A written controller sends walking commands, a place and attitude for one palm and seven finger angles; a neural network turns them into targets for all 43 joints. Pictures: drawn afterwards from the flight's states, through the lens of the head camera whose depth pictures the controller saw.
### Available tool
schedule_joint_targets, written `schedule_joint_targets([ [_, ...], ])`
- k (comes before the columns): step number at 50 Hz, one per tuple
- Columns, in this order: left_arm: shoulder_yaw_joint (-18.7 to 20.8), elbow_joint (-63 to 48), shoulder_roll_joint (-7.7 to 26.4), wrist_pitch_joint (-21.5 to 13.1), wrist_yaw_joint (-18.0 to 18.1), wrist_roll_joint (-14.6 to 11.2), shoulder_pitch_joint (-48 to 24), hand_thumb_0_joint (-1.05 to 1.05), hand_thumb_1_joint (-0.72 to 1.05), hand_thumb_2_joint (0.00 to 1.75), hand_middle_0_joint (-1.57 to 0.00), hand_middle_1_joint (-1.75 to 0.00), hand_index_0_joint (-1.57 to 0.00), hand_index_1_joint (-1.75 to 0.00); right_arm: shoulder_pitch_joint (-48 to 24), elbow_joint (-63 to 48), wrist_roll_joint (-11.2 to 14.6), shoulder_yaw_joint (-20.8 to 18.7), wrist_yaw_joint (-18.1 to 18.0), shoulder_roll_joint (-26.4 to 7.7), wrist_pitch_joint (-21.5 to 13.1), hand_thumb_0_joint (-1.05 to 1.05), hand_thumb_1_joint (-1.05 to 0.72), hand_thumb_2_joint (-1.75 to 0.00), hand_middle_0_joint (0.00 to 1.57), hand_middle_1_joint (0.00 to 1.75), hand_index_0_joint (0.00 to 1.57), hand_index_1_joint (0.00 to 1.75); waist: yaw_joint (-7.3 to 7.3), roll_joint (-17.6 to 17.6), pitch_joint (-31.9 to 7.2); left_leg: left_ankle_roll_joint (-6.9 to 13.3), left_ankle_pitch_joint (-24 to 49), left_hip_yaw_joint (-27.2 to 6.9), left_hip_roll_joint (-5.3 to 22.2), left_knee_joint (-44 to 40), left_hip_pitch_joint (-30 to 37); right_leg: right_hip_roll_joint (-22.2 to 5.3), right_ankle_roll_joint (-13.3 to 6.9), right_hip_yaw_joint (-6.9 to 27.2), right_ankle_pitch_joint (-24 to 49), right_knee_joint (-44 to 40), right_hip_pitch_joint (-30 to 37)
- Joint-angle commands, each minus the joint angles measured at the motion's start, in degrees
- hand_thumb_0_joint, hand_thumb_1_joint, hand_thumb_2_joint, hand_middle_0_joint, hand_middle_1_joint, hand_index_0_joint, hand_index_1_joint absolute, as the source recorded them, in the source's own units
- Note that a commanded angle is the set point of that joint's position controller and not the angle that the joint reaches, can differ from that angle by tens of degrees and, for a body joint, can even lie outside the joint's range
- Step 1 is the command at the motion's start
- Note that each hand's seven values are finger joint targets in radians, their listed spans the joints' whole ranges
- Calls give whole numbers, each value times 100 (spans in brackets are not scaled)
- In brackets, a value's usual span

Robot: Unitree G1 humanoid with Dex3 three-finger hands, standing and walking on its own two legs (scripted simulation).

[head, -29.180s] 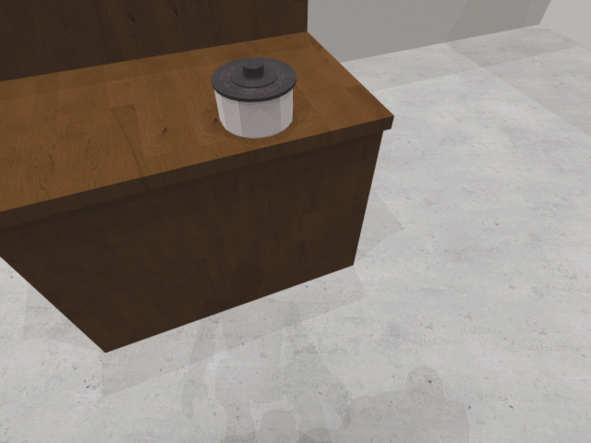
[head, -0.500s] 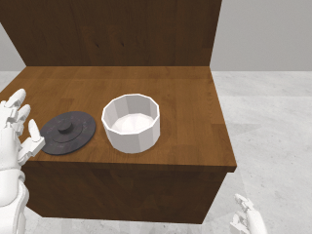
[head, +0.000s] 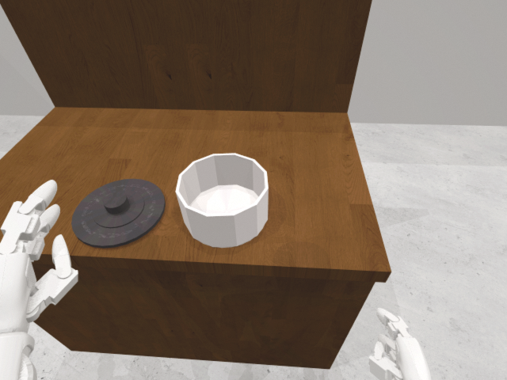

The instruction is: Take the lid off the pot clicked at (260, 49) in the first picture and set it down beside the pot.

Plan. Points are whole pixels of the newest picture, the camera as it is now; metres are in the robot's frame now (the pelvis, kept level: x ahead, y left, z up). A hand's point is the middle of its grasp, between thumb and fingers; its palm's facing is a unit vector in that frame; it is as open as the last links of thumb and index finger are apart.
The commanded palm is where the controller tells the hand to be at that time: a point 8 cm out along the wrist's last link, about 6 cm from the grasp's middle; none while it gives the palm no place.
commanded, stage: draw the hand back to the body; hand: left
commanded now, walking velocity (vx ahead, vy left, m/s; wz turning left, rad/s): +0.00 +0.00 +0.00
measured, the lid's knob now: (116, 202) +0.44 +0.36 -0.01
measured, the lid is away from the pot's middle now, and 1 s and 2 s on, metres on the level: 0.24 0.24 0.24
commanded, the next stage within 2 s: step back with the hand held close in 0.10 s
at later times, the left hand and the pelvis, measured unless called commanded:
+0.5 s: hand (67, 288) +0.18 +0.25 +0.14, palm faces +0.25 -0.86 -0.45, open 7.4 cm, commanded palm +0.11 +0.30 +0.18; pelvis -0.02 +0.02 -0.01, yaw -1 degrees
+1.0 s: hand out of the picture +0.10 +0.27 +0.16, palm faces +0.38 -0.81 -0.44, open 7.4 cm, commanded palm +0.03 +0.31 +0.18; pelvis -0.09 +0.03 -0.03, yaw +1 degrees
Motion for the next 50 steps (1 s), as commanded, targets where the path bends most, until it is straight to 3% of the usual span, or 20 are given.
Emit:
schedule_joint_targets([
  [1,699,-1460,1097,-375,146,12,-757,0,90,90,-20,-30,-20,-30,-843,-977,-14,-217,-108,-582,-381,0,-90,-90,20,30,20,30,-40,81,-335,297,851,172,-267,-354,434,264,-349,-328,1120,-391,-532],
  [4,584,-1162,848,-317,134,22,-364,0,90,90,-20,-30,-20,-30,-823,-968,-36,-215,-110,-558,-368,0,-90,-90,20,30,20,30,8,-49,-300,310,952,179,-264,-347,393,263,-340,-372,1208,-368,-536],
  [10,608,-1391,919,-314,133,40,-459,0,90,90,-20,-30,-20,-30,-850,-1010,-40,-210,-104,-545,-370,0,-90,-90,20,30,20,30,30,40,-402,308,1056,181,-268,-310,473,249,-343,-346,1316,-344,-487],
  [11,1682,-1942,1958,-694,160,-98,-1655,0,90,90,-20,-30,-20,-30,-557,-1245,13,-108,-43,-643,-138,0,-90,-90,20,30,20,30,-128,390,146,386,545,184,-193,-188,10,-35,-324,-13,1709,-463,-854],
  [13,1203,-980,1282,-723,14,-36,-614,0,90,90,-20,-30,-20,-30,-513,-976,-1,-201,10,-530,9,0,-90,-90,20,30,20,30,-196,-1070,59,441,526,140,-194,209,-218,-215,-288,125,2363,-401,-816],
  [14,991,-903,1056,-694,-57,-20,-246,0,90,90,-20,-30,-20,-30,-518,-1040,0,-250,42,-541,92,0,-90,-90,20,30,20,30,-223,-1263,-100,453,731,160,-190,378,-230,-311,-262,133,2662,-316,-752],
  [18,884,-1305,937,-744,-157,20,392,0,90,90,-20,-30,-20,-30,-495,-1294,37,-345,103,-632,300,0,-90,-90,20,30,20,30,-230,-370,-649,489,1848,126,-2,375,-246,-310,-182,-7,2900,138,-563],
  [21,1277,-1896,1374,-823,-89,13,518,0,90,90,-20,-30,-20,-30,-485,-1414,78,-393,103,-643,386,0,-90,-90,20,30,20,30,-212,-173,-1017,490,2489,-1,135,342,-195,-252,-163,-74,2840,435,-449],
  [24,1267,-2320,1322,-853,-57,-18,677,0,90,90,-20,-30,-20,-30,-456,-1522,108,-400,95,-630,372,0,-90,-90,20,30,20,30,-208,272,-1083,509,2836,-132,290,238,-282,-94,-102,-215,2390,718,-540],
  [26,1423,-2523,1477,-859,7,-40,774,0,90,90,-20,-30,-20,-30,-462,-1513,120,-412,94,-634,299,0,-90,-90,20,30,20,30,-186,675,-1102,574,2857,-341,448,40,-350,0,-100,-240,1487,963,-652],
  [28,1312,-2503,1284,-842,37,-63,858,0,90,90,-20,-30,-20,-30,-406,-1499,111,-414,111,-609,202,0,-90,-90,20,30,20,30,-180,1012,-940,617,2433,-404,601,-72,-602,67,-97,-284,484,1128,-854],
  [30,1319,-2501,1265,-852,79,-57,776,0,90,90,-20,-30,-20,-30,-345,-1461,111,-410,124,-637,74,0,-90,-90,20,30,20,30,-180,1083,-780,624,1700,-423,670,-71,-997,55,-111,-304,161,1072,-824],
  [34,1299,-2197,1231,-866,119,-51,604,0,90,90,-20,-30,-20,-30,-243,-1445,165,-419,96,-611,-8,0,-90,-90,20,30,20,30,-295,-173,-593,413,-493,-257,225,404,-1546,-233,-219,-48,877,615,-934],
  [35,1308,-2120,1272,-896,129,-42,563,0,90,90,-20,-30,-20,-30,-242,-1436,167,-423,75,-567,-13,0,-90,-90,20,30,20,30,-338,-513,-528,360,-1067,-164,69,618,-1486,-403,-276,140,728,377,-1244],
  [37,1230,-2035,1245,-950,169,-36,524,0,90,90,-20,-30,-20,-30,-196,-1353,137,-391,35,-523,-3,0,-90,-90,20,30,20,30,-420,-636,-374,328,-1534,-160,-79,845,-1398,-597,-410,371,-173,48,-1787],
  [40,1209,-2008,1218,-1017,239,20,311,0,90,90,-20,-30,-20,-30,-298,-1394,107,-366,-8,-577,-71,0,-90,-90,20,30,20,30,-410,-181,-173,411,-1646,-477,105,419,-1615,-379,-338,158,-516,286,-1962],
  [43,1247,-2136,1148,-1099,277,43,297,0,90,90,-20,-30,-20,-30,-343,-1504,143,-348,-36,-708,-172,0,-90,-90,20,30,20,30,-332,896,-267,624,-2456,-1090,677,-818,-2607,200,-170,-263,-605,1453,-942],
  [44,1294,-2006,1150,-1101,277,75,339,0,90,90,-20,-30,-20,-30,-353,-1518,180,-365,-24,-691,-204,0,-90,-90,20,30,20,30,-290,950,-271,682,-2696,-1127,803,-920,-2952,276,-140,-262,-592,1728,-620],
  [48,1289,-2201,1245,-1116,250,38,407,0,90,90,-20,-30,-20,-30,-249,-1460,161,-370,26,-570,-285,0,-90,-90,20,30,20,30,-308,-21,-473,519,-1830,-560,242,131,-2202,-46,-240,142,-111,852,-1188],
  [50,1229,-2215,1265,-1136,254,66,171,0,90,90,-20,-30,-20,-30,-183,-1396,98,-370,13,-584,-303,0,-90,-90,20,30,20,30,-367,-342,-135,440,-2345,-426,62,455,-2176,-253,-329,466,-1206,283,-1816],
])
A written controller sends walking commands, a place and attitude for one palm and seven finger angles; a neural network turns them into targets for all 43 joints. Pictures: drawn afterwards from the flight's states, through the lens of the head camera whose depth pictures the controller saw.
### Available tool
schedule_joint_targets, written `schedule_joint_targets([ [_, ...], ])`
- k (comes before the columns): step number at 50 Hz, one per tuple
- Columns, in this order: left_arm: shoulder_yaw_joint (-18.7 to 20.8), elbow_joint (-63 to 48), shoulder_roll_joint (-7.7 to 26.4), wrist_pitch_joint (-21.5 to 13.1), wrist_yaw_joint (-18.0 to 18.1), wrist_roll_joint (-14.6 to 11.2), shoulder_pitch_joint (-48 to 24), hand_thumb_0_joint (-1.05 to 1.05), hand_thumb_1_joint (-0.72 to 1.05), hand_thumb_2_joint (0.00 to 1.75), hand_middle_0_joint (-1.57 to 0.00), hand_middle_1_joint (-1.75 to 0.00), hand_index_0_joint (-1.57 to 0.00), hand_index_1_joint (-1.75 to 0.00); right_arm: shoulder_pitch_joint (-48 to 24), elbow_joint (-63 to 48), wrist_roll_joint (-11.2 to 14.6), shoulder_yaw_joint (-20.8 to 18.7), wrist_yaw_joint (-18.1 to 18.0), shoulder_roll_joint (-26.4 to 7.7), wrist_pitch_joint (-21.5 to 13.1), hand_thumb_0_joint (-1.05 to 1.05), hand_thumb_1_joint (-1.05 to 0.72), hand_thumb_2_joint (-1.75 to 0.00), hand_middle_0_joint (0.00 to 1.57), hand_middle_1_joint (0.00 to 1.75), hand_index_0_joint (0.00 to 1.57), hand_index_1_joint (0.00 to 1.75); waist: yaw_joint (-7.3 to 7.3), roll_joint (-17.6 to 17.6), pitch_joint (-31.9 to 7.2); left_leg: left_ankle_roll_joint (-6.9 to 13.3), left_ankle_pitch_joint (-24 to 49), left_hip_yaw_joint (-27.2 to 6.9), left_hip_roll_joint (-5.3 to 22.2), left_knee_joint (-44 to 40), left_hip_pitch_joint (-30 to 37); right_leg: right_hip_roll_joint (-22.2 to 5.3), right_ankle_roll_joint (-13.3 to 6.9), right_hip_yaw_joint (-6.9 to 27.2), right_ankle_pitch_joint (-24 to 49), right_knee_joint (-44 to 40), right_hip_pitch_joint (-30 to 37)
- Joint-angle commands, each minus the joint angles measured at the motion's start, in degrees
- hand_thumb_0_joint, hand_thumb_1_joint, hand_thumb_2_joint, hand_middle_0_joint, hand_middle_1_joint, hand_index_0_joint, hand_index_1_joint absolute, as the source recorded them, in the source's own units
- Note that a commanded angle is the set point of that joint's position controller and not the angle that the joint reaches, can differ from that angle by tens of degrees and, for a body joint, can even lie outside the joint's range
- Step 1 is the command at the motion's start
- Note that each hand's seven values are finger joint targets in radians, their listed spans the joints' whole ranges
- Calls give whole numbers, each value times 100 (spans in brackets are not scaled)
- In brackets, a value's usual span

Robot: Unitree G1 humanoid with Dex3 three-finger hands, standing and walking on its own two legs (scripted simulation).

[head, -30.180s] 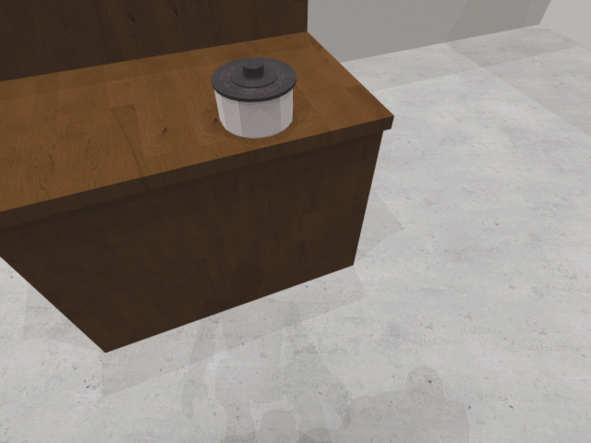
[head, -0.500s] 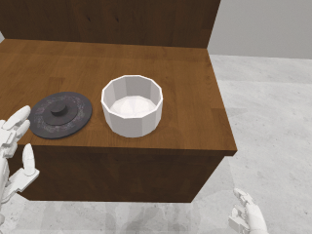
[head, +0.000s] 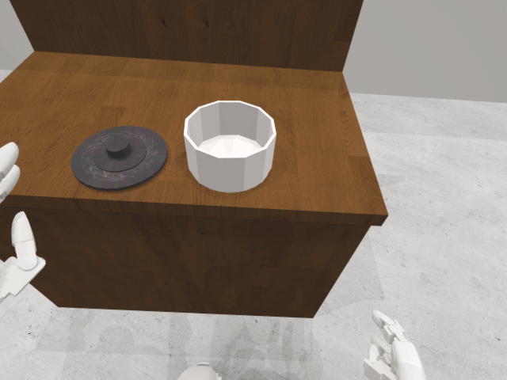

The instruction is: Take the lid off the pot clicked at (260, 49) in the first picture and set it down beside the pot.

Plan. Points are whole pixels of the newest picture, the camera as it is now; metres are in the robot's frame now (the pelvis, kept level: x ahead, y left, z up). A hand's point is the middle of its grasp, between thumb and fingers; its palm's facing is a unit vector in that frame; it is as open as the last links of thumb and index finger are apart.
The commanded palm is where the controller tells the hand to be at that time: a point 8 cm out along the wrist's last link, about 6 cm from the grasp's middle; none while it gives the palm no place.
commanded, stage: step back with the hand held close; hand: left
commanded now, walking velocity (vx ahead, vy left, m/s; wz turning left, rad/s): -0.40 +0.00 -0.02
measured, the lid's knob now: (118, 147) +0.54 +0.32 +0.02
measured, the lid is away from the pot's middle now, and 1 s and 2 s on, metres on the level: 0.24 0.24 0.24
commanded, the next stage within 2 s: stop stepping back and stand still in 0.82 s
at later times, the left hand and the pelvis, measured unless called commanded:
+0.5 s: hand (21, 310) +0.15 +0.22 +0.19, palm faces +0.37 -0.85 -0.39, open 7.4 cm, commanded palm +0.07 +0.28 +0.21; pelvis -0.05 +0.00 +0.00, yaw +2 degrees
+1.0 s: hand out of the picture +0.09 +0.22 +0.17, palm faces +0.22 -0.89 -0.40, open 7.4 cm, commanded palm +0.00 +0.28 +0.21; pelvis -0.15 +0.00 +0.02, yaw -3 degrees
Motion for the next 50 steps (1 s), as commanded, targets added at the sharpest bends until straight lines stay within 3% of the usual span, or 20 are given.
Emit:
schedule_joint_targets([
  [1,581,-1408,939,-436,118,26,-389,0,90,90,-20,-30,-20,-30,-503,-845,-94,-375,-91,-827,-401,0,-90,-90,20,30,20,30,-8,19,-260,142,-2382,-317,163,-1069,-136,-305,-488,434,-1609,-1202,-286],
  [10,599,-1371,697,-637,111,58,-308,0,90,90,-20,-30,-20,-30,-557,-858,-81,-434,-38,-863,-513,0,-90,-90,20,30,20,30,52,1062,-754,396,-2544,-764,781,-2042,-1217,275,-282,-93,-391,484,1229],
  [16,720,-1314,987,-658,98,25,-388,0,90,90,-20,-30,-20,-30,-380,-654,-193,-490,-6,-672,-452,0,-90,-90,20,30,20,30,-32,-646,-478,2,-1991,-17,-104,-138,63,-629,-753,1308,-1376,-1482,-819],
  [18,512,-1282,840,-648,100,43,-494,0,90,90,-20,-30,-20,-30,-400,-514,-250,-443,43,-622,-355,0,-90,-90,20,30,20,30,-90,-751,-647,-29,-1352,19,-185,141,656,-836,-803,1215,-875,-1561,-1055],
  [21,572,-1340,899,-697,130,45,-575,0,90,90,-20,-30,-20,-30,-543,-583,-228,-474,16,-730,-288,0,-90,-90,20,30,20,30,-108,-31,-606,131,-1683,-475,93,-879,334,-308,-588,707,-1117,-1014,-757],
  [24,633,-1575,725,-744,118,29,-407,0,90,90,-20,-30,-20,-30,-650,-750,-208,-503,-8,-838,-431,0,-90,-90,20,30,20,30,-47,1903,-817,645,-2931,-1684,1452,-2974,-1331,740,-230,-213,-1230,1879,917],
  [26,749,-1762,939,-783,104,-90,-363,0,90,90,-20,-30,-20,-30,-497,-684,-174,-599,55,-727,-510,0,-90,-90,20,30,20,30,-48,1428,-1215,674,-1682,-1423,1555,-2728,-433,759,-295,36,-1796,2332,432],
  [28,630,-1328,697,-702,88,-159,-24,0,90,90,-20,-30,-20,-30,-490,-659,-172,-645,144,-792,-496,0,-90,-90,20,30,20,30,16,1764,-1008,491,-1520,-864,1427,-2485,3,631,-398,-104,-1950,1542,363],
  [31,625,-1149,906,-650,3,-65,-178,0,90,90,-20,-30,-20,-30,-325,-522,-252,-564,160,-635,-413,0,-90,-90,20,30,20,30,72,622,-828,138,-923,-332,793,-987,388,38,-539,214,-622,-1090,532],
  [33,470,-1239,1202,-657,-7,28,-925,0,90,90,-20,-30,-20,-30,-562,-604,-170,-488,108,-535,-369,0,-90,-90,20,30,20,30,0,-1762,-520,-315,-1595,344,-495,1921,412,-1686,-1148,2282,-388,-2718,-1125],
  [34,375,-809,962,-445,-6,14,-779,0,90,90,-20,-30,-20,-30,-632,-417,-162,-591,107,-556,-310,0,-90,-90,20,30,20,30,-15,-1879,-466,-193,-1389,-145,-387,2746,486,-1819,-1275,2202,-154,-2715,-1363],
  [36,400,-831,956,-386,-81,30,-682,0,90,90,-20,-30,-20,-30,-857,-489,-185,-411,101,-361,-168,0,-90,-90,20,30,20,30,-83,-1422,-371,-222,-1200,-141,-258,2538,102,-1462,-1237,1542,1416,-1885,-755],
  [40,438,-951,831,-574,2,-40,-361,0,90,90,-20,-30,-20,-30,-774,-472,-169,-299,-20,-535,-46,0,-90,-90,20,30,20,30,-158,-619,-650,-83,-636,45,-214,-1282,478,-940,-839,879,3374,-570,808],
  [41,501,-1191,949,-635,9,-51,-339,0,90,90,-20,-30,-20,-30,-881,-555,-161,-355,-46,-666,-54,0,-90,-90,20,30,20,30,-138,-42,-747,-19,749,-5,81,-2226,843,-550,-614,594,2900,-68,893],
  [43,532,-1721,1041,-784,-70,-69,-454,0,90,90,-20,-30,-20,-30,-583,-668,-172,-531,98,-799,-222,0,-90,-90,20,30,20,30,-38,1368,-1300,644,3971,-1189,1664,-2165,1927,436,-304,254,-1275,1292,-418],
  [45,623,-1752,928,-725,-125,-170,119,0,90,90,-20,-30,-20,-30,-512,-640,-311,-568,188,-767,-430,0,-90,-90,20,30,20,30,25,1627,-1564,824,4472,-1204,1784,-1925,1985,473,-262,417,-2051,1987,-675],
  [46,-1670,3706,-738,707,-573,496,-991,0,90,90,-20,-30,-20,-30,-190,1147,-492,-859,434,-1538,-318,0,-90,-90,20,30,20,30,-659,1670,-1056,561,6585,-1302,1492,-990,1988,282,-126,851,-1499,2486,-1475],
  [47,368,-3406,1074,-207,-226,-142,-1462,0,90,90,-20,-30,-20,-30,-697,-927,-16,-696,438,-566,-319,0,-90,-90,20,30,20,30,98,877,-1811,581,4317,-610,1599,-1790,2427,477,-99,676,-1645,2120,-462],
  [48,1030,-2229,1501,-371,-54,-25,20,0,90,90,-20,-30,-20,-30,-388,-664,-70,-714,299,-783,-408,0,-90,-90,20,30,20,30,-16,742,-1702,632,3493,-720,1390,-1784,2183,600,-170,127,-1475,2026,-557],
  [50,635,-2582,1011,-148,-17,-122,804,0,90,90,-20,-30,-20,-30,-658,-821,-61,-511,411,-642,-350,0,-90,-90,20,30,20,30,54,1349,-1291,594,1787,-750,1242,-2188,1632,435,-214,4,-1430,1275,-174],
])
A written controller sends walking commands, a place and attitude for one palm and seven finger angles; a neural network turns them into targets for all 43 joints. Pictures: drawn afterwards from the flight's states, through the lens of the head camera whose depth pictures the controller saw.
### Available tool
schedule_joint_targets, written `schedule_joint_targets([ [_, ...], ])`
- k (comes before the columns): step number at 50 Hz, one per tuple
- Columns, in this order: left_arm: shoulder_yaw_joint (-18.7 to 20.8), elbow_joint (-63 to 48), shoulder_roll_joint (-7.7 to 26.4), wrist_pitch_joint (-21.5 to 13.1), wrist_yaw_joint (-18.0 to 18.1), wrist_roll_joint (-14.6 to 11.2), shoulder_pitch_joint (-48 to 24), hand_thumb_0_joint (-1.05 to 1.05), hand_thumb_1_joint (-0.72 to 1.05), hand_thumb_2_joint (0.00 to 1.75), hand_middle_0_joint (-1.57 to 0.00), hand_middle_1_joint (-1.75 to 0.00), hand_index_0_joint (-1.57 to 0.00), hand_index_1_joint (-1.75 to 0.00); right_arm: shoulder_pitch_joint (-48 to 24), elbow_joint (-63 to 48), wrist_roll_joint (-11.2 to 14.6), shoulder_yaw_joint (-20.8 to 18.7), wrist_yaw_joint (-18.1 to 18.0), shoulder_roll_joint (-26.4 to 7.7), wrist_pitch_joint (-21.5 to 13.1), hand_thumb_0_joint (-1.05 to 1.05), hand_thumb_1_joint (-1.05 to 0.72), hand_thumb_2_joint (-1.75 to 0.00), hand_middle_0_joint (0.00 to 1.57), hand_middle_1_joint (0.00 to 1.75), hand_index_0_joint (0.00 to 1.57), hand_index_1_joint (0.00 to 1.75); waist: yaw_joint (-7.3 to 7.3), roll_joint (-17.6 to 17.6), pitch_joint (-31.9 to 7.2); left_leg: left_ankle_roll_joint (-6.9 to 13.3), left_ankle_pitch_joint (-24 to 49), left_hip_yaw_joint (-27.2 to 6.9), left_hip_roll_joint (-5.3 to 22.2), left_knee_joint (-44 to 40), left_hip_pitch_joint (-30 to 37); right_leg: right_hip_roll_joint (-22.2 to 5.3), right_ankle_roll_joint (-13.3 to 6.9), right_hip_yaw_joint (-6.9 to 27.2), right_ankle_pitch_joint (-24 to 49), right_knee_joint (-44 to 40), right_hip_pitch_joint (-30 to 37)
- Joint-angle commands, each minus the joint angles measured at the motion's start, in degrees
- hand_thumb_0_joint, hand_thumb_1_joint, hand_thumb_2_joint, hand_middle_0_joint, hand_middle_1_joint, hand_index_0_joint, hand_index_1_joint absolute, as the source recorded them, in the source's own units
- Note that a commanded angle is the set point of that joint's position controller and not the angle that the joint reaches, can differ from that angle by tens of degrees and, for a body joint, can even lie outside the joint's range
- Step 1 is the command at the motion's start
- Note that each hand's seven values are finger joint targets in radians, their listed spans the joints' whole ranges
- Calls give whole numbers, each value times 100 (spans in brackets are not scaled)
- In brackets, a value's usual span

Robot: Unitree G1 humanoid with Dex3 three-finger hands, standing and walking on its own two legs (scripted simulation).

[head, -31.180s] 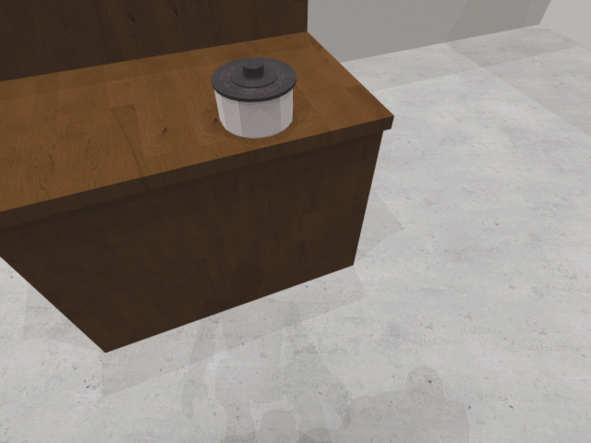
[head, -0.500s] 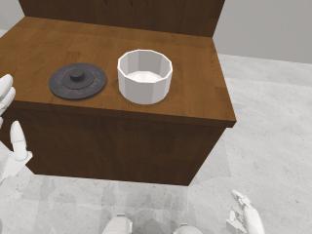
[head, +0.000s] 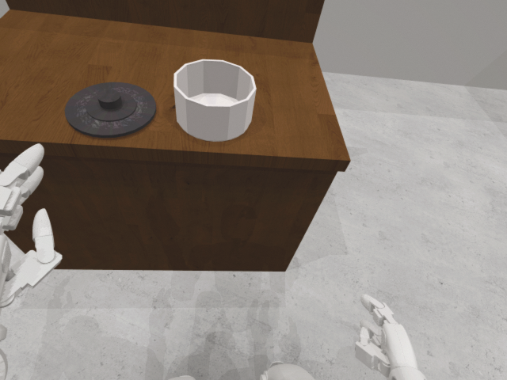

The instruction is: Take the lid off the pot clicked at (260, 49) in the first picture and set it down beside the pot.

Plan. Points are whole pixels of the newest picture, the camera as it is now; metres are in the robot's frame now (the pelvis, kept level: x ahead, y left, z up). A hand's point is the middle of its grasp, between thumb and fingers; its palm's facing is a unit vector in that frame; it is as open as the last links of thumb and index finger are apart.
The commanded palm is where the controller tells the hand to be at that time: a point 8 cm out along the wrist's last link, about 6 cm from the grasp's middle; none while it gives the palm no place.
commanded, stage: stop stepping back and stand still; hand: left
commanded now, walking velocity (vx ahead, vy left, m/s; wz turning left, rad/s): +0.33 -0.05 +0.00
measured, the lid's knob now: (109, 99) +0.67 +0.35 +0.00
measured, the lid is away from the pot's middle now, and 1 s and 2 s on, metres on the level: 0.24 0.24 0.24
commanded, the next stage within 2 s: let the arm hang, fingers relaxed in 0.62 s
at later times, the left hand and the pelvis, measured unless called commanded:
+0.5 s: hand (11, 365) +0.12 +0.22 +0.16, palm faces +0.29 -0.84 -0.46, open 7.4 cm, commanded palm +0.07 +0.27 +0.19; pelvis -0.07 -0.01 +0.00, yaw -1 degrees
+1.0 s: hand out of the picture +0.02 +0.15 -0.17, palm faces +0.04 -0.99 -0.16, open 7.4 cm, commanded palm none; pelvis -0.05 -0.02 +0.00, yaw +3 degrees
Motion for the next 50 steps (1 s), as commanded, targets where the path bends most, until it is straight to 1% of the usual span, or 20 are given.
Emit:
schedule_joint_targets([
  [1,1072,-3077,1168,-479,299,-95,991,0,90,90,-20,-30,-20,-30,-191,-1227,85,-272,-45,-866,-367,0,-90,-90,20,30,20,30,221,2344,-1270,410,219,-1066,1246,-1463,658,-275,-58,-343,60,-889,854],
  [3,930,-2350,935,-388,403,-61,1287,0,90,90,-20,-30,-20,-30,-43,-1164,47,-162,-137,-885,-331,0,-90,-90,20,30,20,30,201,2179,-842,215,-1885,-923,1004,-1654,-287,-258,-155,-612,476,-2026,1856],
  [5,888,-1755,934,-403,427,42,891,0,90,90,-20,-30,-20,-30,28,-1173,70,-193,-266,-943,-235,0,-90,-90,20,30,20,30,157,1151,-681,1,-2335,-339,401,-883,-802,-398,-281,-609,738,-2994,2460],
  [7,773,-1173,963,-517,393,-59,178,0,90,90,-20,-30,-20,-30,34,-1108,50,-209,-358,-973,-163,0,-90,-90,20,30,20,30,-11,-153,-345,-118,-1547,-130,-212,1392,-154,-1531,-815,818,384,-4178,779],
  [8,826,-701,950,-468,379,-82,206,0,90,90,-20,-30,-20,-30,228,-907,93,-305,-393,-973,-137,0,-90,-90,20,30,20,30,11,-933,-472,-163,-1395,-376,-276,2113,148,-2027,-1004,1672,-1269,-4611,-39],
  [9,653,-430,758,-433,343,-73,267,0,90,90,-20,-30,-20,-30,217,-826,49,-360,-403,-1047,-32,0,-90,-90,20,30,20,30,-9,-1038,-253,-154,-980,-443,-298,2625,165,-2059,-1102,1707,-1331,-4605,-401],
  [14,313,-551,550,-516,316,39,-121,0,90,90,-20,-30,-20,-30,-63,-846,52,-156,-483,-942,-101,0,-90,-90,20,30,20,30,-14,-35,-196,161,-1337,-192,-133,-237,587,-1557,-672,619,-966,-3708,292],
  [17,441,-1524,779,-679,359,58,35,0,90,90,-20,-30,-20,-30,-94,-1068,67,-131,-452,-1108,-354,0,-90,-90,20,30,20,30,153,1684,-568,502,-1135,-1581,811,-1744,680,-341,-250,-506,627,-1698,1022],
  [19,598,-1550,856,-557,368,123,482,0,90,90,-20,-30,-20,-30,-163,-1010,27,-57,-429,-932,-435,0,-90,-90,20,30,20,30,202,2215,-212,693,-3120,-2294,1162,-2584,-513,-261,-142,-480,290,-1057,1238],
  [24,563,-1223,762,-460,414,82,507,0,90,90,-20,-30,-20,-30,-8,-805,24,-67,-403,-996,-493,0,-90,-90,20,30,20,30,168,937,-275,351,-1312,-1212,608,-1344,-299,-335,-225,-377,1052,-2935,2047],
  [28,593,-759,754,-540,358,13,356,0,90,90,-20,-30,-20,-30,146,-692,-17,-187,-397,-943,-354,0,-90,-90,20,30,20,30,41,-34,-388,55,-1125,-472,-116,217,75,-1411,-755,1504,-262,-4086,1290],
  [31,443,-614,577,-525,345,-14,288,0,90,90,-20,-30,-20,-30,55,-698,-17,-125,-378,-890,-244,0,-90,-90,20,30,20,30,26,-83,-391,50,-447,-463,-118,-96,478,-1403,-750,1034,818,-3879,1311],
  [35,330,-917,560,-567,313,36,117,0,90,90,-20,-30,-20,-30,-212,-811,-41,-64,-446,-966,-219,0,-90,-90,20,30,20,30,135,823,-171,188,-392,-929,207,-1141,737,-741,-381,270,1101,-3475,1333],
  [36,-1693,4038,-366,269,-347,610,-592,0,90,90,-20,-30,-20,-30,105,828,-35,-530,9,-1590,-546,0,-90,-90,20,30,20,30,-254,1050,-30,250,733,-1505,496,-550,456,-807,-397,-539,1506,-2085,416],
  [37,-1296,4182,-553,787,-462,547,-490,0,90,90,-20,-30,-20,-30,554,745,-59,-445,29,-1436,65,0,-90,-90,20,30,20,30,-5,1055,-256,446,1220,-1773,736,-830,321,-564,-328,-573,1255,-1510,533],
  [39,-1481,4538,-815,958,-456,462,-813,0,90,90,-20,-30,-20,-30,546,480,-191,-348,-43,-1220,353,0,-90,-90,20,30,20,30,12,616,-527,952,965,-2696,1132,-1189,245,-347,-329,-269,-95,-464,282],
  [43,-1637,5938,-770,932,-403,380,-1392,0,90,90,-20,-30,-20,-30,483,690,-271,-335,-147,-1231,483,0,-90,-90,20,30,20,30,250,593,-955,982,3625,-2138,959,-754,1183,-308,-281,-25,331,-1109,697],
  [45,-1643,6815,-541,919,-383,375,-1150,0,90,90,-20,-30,-20,-30,256,889,-143,-285,-179,-1019,540,0,-90,-90,20,30,20,30,448,697,-1055,384,2625,-1269,271,-276,605,-507,-326,312,2320,-2505,2126],
  [47,-1687,7377,-101,927,-368,371,-1433,0,90,90,-20,-30,-20,-30,477,1065,-55,-273,-162,-744,638,0,-90,-90,20,30,20,30,221,244,-452,-50,-262,-573,-438,227,37,-1635,-847,1551,2509,-3425,1944],
  [50,-1732,8025,-336,845,-323,333,-1689,0,90,90,-20,-30,-20,-30,634,1484,-80,-300,-216,-710,733,0,-90,-90,20,30,20,30,148,112,-333,-89,-841,-599,-307,797,3,-1622,-1154,1613,3589,-3569,2141],
])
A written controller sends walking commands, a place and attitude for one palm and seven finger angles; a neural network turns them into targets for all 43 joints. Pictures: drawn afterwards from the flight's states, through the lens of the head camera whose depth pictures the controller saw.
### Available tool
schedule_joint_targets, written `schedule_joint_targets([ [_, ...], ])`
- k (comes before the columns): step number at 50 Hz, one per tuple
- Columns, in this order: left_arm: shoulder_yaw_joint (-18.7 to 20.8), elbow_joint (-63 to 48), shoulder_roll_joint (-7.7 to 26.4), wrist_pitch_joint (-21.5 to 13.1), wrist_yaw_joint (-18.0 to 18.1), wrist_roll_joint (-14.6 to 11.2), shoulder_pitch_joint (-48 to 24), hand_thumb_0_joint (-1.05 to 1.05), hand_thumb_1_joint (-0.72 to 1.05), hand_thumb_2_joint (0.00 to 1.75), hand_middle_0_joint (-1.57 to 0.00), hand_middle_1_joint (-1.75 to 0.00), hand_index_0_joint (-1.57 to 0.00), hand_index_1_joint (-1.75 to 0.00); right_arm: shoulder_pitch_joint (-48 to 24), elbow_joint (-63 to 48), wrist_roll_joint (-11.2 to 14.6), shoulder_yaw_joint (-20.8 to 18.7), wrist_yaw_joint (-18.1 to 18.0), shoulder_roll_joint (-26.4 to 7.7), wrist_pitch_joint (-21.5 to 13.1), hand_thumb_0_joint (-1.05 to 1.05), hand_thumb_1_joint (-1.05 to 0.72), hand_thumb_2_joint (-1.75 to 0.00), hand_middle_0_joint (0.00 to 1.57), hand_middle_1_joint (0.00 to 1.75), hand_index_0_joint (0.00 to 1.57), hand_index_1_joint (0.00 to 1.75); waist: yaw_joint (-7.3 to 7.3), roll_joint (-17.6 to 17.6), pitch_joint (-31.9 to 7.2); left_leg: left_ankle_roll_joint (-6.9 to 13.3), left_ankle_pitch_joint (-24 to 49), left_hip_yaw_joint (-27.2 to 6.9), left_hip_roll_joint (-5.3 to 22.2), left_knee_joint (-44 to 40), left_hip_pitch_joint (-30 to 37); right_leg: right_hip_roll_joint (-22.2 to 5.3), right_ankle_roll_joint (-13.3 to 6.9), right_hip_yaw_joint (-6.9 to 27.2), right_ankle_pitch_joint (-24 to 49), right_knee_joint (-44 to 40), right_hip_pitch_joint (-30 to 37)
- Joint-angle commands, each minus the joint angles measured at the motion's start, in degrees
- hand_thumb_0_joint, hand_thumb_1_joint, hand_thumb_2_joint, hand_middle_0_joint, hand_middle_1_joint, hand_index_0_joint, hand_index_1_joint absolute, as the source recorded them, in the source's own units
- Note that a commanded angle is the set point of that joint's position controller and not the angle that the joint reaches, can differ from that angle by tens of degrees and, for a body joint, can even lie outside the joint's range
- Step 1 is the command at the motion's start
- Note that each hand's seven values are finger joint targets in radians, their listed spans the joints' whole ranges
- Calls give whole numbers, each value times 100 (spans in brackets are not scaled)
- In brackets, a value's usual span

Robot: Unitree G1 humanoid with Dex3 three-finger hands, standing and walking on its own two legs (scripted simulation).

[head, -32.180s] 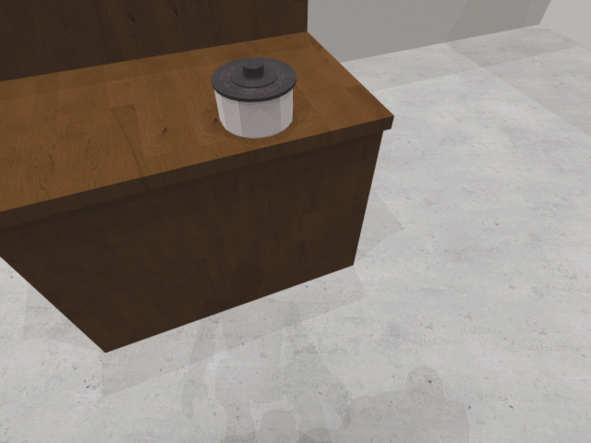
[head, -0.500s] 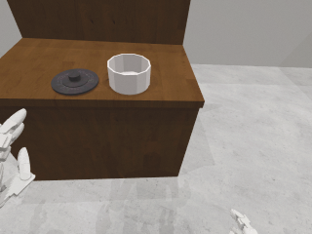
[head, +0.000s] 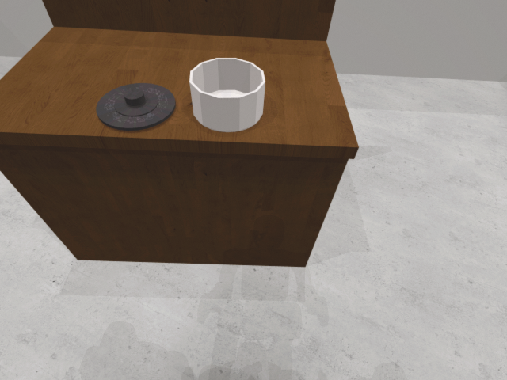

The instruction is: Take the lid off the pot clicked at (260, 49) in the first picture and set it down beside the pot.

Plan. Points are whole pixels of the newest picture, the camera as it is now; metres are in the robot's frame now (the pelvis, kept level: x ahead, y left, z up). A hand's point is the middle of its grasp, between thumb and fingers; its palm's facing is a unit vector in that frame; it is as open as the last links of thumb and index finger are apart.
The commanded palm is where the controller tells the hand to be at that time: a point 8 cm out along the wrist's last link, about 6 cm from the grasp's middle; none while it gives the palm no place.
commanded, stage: let the arm hang, fingers relaxed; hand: left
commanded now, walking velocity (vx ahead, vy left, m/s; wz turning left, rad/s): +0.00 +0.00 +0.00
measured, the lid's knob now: (134, 97) +0.75 +0.32 +0.01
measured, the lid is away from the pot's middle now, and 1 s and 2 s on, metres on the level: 0.24 0.24 0.24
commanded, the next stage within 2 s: look to check the result in 0.82 s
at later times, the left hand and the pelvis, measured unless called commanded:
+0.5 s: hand out of the picture +0.03 +0.17 -0.17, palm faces +0.03 -0.98 -0.19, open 7.3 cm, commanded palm none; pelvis +0.02 +0.01 +0.01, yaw +0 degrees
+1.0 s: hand out of the picture +0.02 +0.16 -0.17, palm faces +0.03 -0.98 -0.18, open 7.3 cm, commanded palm none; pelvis +0.02 +0.00 +0.01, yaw +0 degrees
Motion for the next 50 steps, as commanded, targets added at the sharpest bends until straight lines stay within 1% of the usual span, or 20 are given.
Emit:
schedule_joint_targets([
  [1,374,27,1080,-410,128,-1,-103,0,90,90,-20,-30,-20,-30,303,-22,11,-248,-130,-460,-57,0,-90,-90,20,30,20,30,99,-76,-314,-6,-210,4,243,370,-187,-1551,-734,1599,2974,-1603,715],
  [2,402,135,938,-412,134,-4,-81,0,90,90,-20,-30,-20,-30,446,81,-5,-248,-141,-376,-55,0,-90,-90,20,30,20,30,58,176,-387,19,-10,-17,318,77,9,-1509,-751,1469,3000,-1511,695],
  [3,357,255,933,-399,130,-30,-129,0,90,90,-20,-30,-20,-30,623,205,0,-222,-143,-304,-57,0,-90,-90,20,30,20,30,-12,344,-436,74,640,-97,453,-395,356,-1363,-656,1229,2658,-1412,508],
  [4,322,383,825,-383,123,-55,-67,0,90,90,-20,-30,-20,-30,729,310,-19,-182,-150,-257,-71,0,-90,-90,20,30,20,30,20,455,-473,144,1211,-228,574,-812,660,-1058,-472,928,2285,-1278,360],
  [5,273,507,738,-360,107,-80,69,0,90,90,-20,-30,-20,-30,715,385,-34,-159,-182,-299,-88,0,-90,-90,20,30,20,30,114,686,-417,244,1507,-420,748,-998,767,-755,-289,632,1979,-1184,245],
  [7,196,778,668,-308,77,-109,193,0,90,90,-20,-30,-20,-30,750,523,-9,-146,-240,-386,-109,0,-90,-90,20,30,20,30,183,1084,-464,473,1929,-803,1066,-1324,823,-497,-75,176,1484,-971,294],
  [8,163,904,621,-304,75,-112,262,0,90,90,-20,-30,-20,-30,769,569,-1,-137,-262,-402,-114,0,-90,-90,20,30,20,30,220,1027,-511,524,2082,-833,1108,-1383,807,-458,-35,111,1409,-964,434],
  [10,111,1122,568,-317,89,-108,412,0,90,90,-20,-30,-20,-30,804,672,29,-124,-283,-368,-132,0,-90,-90,20,30,20,30,249,715,-673,472,2306,-638,1016,-1254,943,-529,-38,153,1678,-1105,626],
  [12,86,1233,541,-312,108,-100,409,0,90,90,-20,-30,-20,-30,855,763,31,-114,-279,-296,-117,0,-90,-90,20,30,20,30,217,465,-484,378,1980,-496,901,-1229,835,-608,-72,210,1814,-1208,611],
  [15,68,1369,511,-316,136,-96,414,0,90,90,-20,-30,-20,-30,919,896,30,-100,-270,-219,-102,0,-90,-90,20,30,20,30,190,255,-291,319,1622,-398,818,-1266,749,-661,-97,281,1852,-1274,579],
  [18,67,1433,461,-312,151,-88,424,0,90,90,-20,-30,-20,-30,915,970,23,-99,-260,-166,-99,0,-90,-90,20,30,20,30,193,279,-92,314,1383,-381,788,-1345,652,-663,-99,301,1726,-1276,488],
  [20,70,1467,422,-314,162,-86,422,0,90,90,-20,-30,-20,-30,907,1031,21,-96,-262,-147,-99,0,-90,-90,20,30,20,30,191,140,-72,309,1322,-380,785,-1360,665,-653,-97,306,1665,-1280,474],
  [22,78,1474,385,-304,168,-72,394,0,90,90,-20,-30,-20,-30,906,1068,10,-93,-254,-103,-94,0,-90,-90,20,30,20,30,187,216,163,313,1120,-401,765,-1449,548,-644,-109,310,1470,-1293,353],
  [30,110,1491,355,-343,175,-81,423,0,90,90,-20,-30,-20,-30,940,1110,2,-94,-265,-67,-121,0,-90,-90,20,30,20,30,179,309,-26,281,1378,-293,726,-1343,694,-688,-118,386,1794,-1277,456],
  [32,107,1484,361,-338,181,-74,424,0,90,90,-20,-30,-20,-30,931,1112,8,-98,-258,-34,-107,0,-90,-90,20,30,20,30,183,275,129,272,1226,-276,711,-1355,612,-695,-115,400,1695,-1322,373],
  [36,115,1482,357,-356,193,-74,468,0,90,90,-20,-30,-20,-30,943,1114,12,-105,-262,-22,-98,0,-90,-90,20,30,20,30,173,196,111,234,1253,-202,673,-1270,654,-714,-110,458,1817,-1357,379],
  [39,127,1485,373,-366,190,-88,477,0,90,90,-20,-30,-20,-30,963,1143,12,-95,-268,-23,-114,0,-90,-90,20,30,20,30,171,261,-52,237,1464,-190,695,-1242,769,-725,-117,462,2029,-1317,477],
  [41,120,1486,364,-363,203,-79,483,0,90,90,-20,-30,-20,-30,971,1139,24,-102,-267,1,-95,0,-90,-90,20,30,20,30,164,217,106,226,1302,-180,684,-1254,687,-708,-101,477,1898,-1362,391],
  [46,118,1514,316,-362,206,-78,532,0,90,90,-20,-30,-20,-30,976,1169,20,-98,-271,9,-90,0,-90,-90,20,30,20,30,157,275,147,235,1256,-203,708,-1287,725,-677,-111,469,1755,-1374,316],
  [50,124,1543,280,-375,205,-88,572,0,90,90,-20,-30,-20,-30,1012,1185,17,-93,-286,13,-106,0,-90,-90,20,30,20,30,161,219,-36,231,1443,-173,713,-1237,802,-685,-100,474,1986,-1354,460],
])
